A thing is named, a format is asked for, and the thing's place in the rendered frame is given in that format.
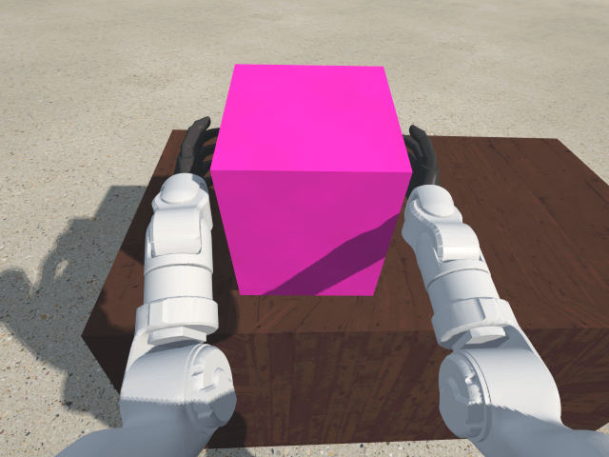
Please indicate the robot right hand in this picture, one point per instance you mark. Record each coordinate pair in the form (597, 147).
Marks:
(423, 160)

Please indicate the robot left upper arm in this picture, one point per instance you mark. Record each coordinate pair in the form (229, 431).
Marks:
(172, 401)

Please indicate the carton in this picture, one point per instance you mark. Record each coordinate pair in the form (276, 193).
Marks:
(310, 170)

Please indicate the left robot forearm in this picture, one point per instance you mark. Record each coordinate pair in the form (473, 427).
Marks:
(178, 309)

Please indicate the robot left hand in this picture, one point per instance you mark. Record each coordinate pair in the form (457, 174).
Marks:
(192, 154)

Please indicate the pedestal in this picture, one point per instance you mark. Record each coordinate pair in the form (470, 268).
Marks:
(336, 369)

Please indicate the robot right upper arm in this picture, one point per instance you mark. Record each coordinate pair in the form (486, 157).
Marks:
(505, 402)

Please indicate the right robot forearm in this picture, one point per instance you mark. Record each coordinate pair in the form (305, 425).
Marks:
(468, 312)

